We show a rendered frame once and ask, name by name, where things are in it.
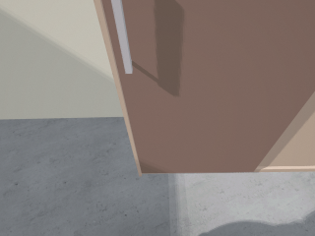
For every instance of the wardrobe door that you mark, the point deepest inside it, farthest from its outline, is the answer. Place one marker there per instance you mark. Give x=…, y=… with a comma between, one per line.
x=296, y=146
x=215, y=83

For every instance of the handle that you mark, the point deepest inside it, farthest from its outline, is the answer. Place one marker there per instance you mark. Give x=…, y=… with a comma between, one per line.
x=119, y=18

